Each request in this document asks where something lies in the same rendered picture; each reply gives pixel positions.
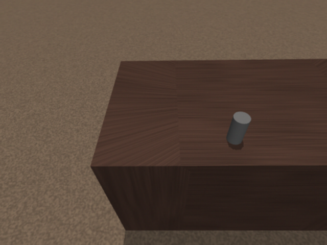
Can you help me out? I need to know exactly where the can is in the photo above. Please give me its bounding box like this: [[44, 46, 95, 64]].
[[226, 112, 251, 145]]

